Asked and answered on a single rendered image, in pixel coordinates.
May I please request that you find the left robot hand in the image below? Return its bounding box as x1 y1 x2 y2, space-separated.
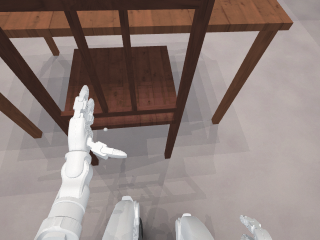
68 85 127 160

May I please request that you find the robot left forearm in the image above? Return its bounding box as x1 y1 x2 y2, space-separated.
34 150 93 240

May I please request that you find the robot right thigh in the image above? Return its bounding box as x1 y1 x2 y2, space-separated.
175 216 214 240

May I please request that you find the left robot shin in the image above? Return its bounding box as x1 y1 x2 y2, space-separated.
115 196 139 240

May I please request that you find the right robot hand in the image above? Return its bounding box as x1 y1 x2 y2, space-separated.
239 215 272 240

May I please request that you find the table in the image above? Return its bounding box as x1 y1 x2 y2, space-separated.
0 0 294 139

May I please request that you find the chair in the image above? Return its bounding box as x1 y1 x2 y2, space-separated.
0 0 215 166

